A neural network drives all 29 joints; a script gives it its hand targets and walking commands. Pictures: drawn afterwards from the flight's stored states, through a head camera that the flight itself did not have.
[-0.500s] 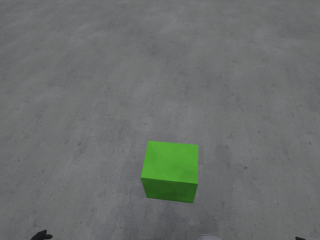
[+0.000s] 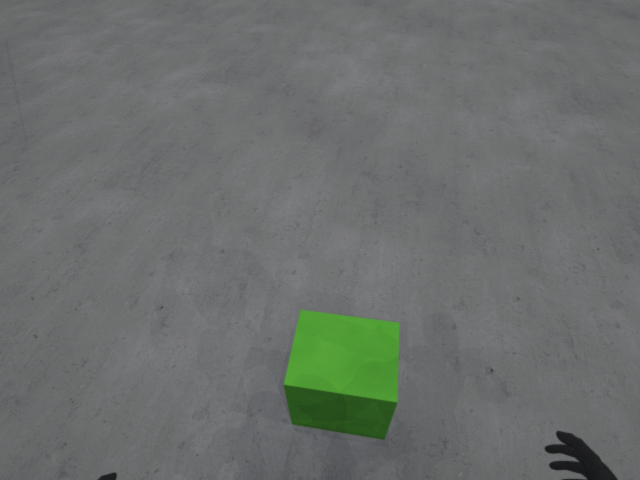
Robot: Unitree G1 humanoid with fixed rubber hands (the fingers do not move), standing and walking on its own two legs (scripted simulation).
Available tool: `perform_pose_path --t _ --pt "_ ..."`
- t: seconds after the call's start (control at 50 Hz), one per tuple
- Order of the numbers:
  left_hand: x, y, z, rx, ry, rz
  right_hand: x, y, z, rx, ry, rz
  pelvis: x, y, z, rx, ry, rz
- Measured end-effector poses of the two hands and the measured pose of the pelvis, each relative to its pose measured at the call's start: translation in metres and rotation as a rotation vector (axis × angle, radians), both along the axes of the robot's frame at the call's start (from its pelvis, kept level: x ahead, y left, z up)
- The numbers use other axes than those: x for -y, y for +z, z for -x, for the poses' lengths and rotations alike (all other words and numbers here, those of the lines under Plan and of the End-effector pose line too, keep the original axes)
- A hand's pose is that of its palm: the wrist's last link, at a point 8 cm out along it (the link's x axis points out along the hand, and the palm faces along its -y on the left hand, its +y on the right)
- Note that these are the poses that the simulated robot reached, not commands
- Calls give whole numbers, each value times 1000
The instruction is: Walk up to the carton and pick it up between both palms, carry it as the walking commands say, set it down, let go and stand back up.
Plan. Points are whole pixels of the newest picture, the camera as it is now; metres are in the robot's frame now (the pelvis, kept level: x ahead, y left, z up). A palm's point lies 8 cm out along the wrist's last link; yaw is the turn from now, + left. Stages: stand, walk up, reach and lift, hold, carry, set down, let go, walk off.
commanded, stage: walk up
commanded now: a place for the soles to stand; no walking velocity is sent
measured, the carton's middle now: (343, 375) +0.53 -0.03 -0.63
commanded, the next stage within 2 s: none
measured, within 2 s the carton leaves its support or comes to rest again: neither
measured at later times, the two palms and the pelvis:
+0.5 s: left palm (64, 467) +0.18 +0.36 -0.09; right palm out of the picture +0.10 -0.31 -0.09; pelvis +0.07 +0.03 +0.00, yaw -5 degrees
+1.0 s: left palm (123, 372) +0.31 +0.33 -0.11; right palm (587, 455) +0.19 -0.32 -0.10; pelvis +0.12 +0.03 -0.02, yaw -8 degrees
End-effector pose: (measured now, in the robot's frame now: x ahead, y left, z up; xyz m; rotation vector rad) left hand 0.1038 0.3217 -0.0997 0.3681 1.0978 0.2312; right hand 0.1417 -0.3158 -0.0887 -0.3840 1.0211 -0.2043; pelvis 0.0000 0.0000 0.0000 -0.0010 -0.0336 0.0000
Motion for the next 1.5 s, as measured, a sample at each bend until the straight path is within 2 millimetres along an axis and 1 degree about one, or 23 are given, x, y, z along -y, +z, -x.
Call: perform_pose_path --t 0.08,0.12,0.2,0.26,0.3,0.32,0.36,0.4,0.46,0.52,0.58,0.64,0.72,0.8,0.84,0.96,1.0,1.06,1.14,1.22,1.28,1.38,1.5 --pt "0 4 0 -5 1 -3 -1 -1 4 -19 -6 -15 0 3 -1 1 -2 -1" --pt "-5 9 0 6 -14 -21 3 1 5 -1 -10 -22 0 3 -4 -3 -11 0" --pt "-28 14 12 -11 -19 -80 12 4 4 21 -23 -9 -7 -2 -12 -16 -21 6" --pt "-51 15 24 -53 -10 -110 9 7 1 18 -19 4 -18 -4 -20 -15 -27 14" --pt "-65 13 23 -81 -9 -116 5 7 2 15 -24 22 -26 -6 -28 -11 -38 2" --pt "-68 11 19 -89 -10 -116 3 7 5 12 -28 32 -30 -7 -32 -13 -45 4" --pt "-69 10 4 -89 -29 -110 0 7 14 -5 -55 42 -34 -6 -41 -15 -59 5" --pt "-65 9 -17 -77 -60 -92 -2 7 25 -31 -89 45 -35 -4 -51 -12 -70 0" --pt "-52 7 -53 -62 -117 -65 -4 6 38 -76 -126 49 -36 -2 -66 -4 -81 1" --pt "-35 4 -92 -27 -162 -46 -3 -3 44 -118 -156 43 -34 -5 -79 4 -91 5" --pt "-20 -3 -129 22 -193 -49 1 -19 35 -126 -175 30 -27 -17 -91 11 -99 -4" --pt "-9 -3 -154 72 -207 -42 -4 -29 16 -107 -180 12 -26 -21 -97 16 -112 3" --pt "-6 2 -178 105 -222 -41 -15 -31 -3 -79 -172 -3 -29 -21 -106 8 -122 -5" --pt "-9 0 -198 119 -223 -22 -18 -29 -8 -76 -174 22 -35 -23 -114 2 -136 -12" --pt "-10 -1 -204 114 -222 -20 -14 -25 -12 -69 -176 36 -35 -23 -118 0 -145 -10" --pt "-11 -5 -210 101 -233 -26 4 -13 -40 -8 -181 75 -32 -25 -122 -10 -149 -7" --pt "-12 -6 -210 98 -234 -26 5 -10 -47 9 -178 79 -34 -24 -122 -11 -146 -15" --pt "-12 -6 -210 94 -232 -17 1 -7 -51 19 -166 80 -37 -23 -120 -11 -155 -24" --pt "-13 -8 -208 83 -231 -17 3 -7 -49 21 -161 84 -35 -24 -118 -3 -172 -15" --pt "-11 -10 -197 58 -231 -21 9 -9 -49 27 -176 77 -30 -25 -116 2 -174 -6" --pt "-9 -9 -190 45 -234 -23 8 -10 -47 25 -186 62 -30 -23 -113 0 -172 -14" --pt "-4 -4 -187 39 -231 -1 -4 -11 -29 -18 -186 38 -35 -14 -111 -3 -177 -24" --pt "-4 2 -193 54 -236 3 -6 -11 -14 -44 -209 28 -35 -10 -109 -2 -185 -18"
